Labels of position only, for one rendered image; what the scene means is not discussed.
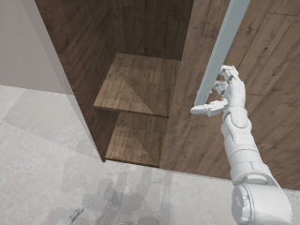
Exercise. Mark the right robot upper arm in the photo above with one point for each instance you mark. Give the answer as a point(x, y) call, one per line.
point(255, 204)

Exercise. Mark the left robot hand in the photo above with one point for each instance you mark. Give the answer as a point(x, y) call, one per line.
point(71, 215)

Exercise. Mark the wardrobe door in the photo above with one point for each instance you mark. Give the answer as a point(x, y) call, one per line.
point(265, 52)

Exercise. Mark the right robot hand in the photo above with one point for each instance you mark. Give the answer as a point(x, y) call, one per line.
point(233, 94)

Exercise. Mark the handle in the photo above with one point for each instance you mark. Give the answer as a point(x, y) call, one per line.
point(233, 17)

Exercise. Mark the robot right forearm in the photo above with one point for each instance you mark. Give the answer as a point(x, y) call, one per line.
point(244, 157)

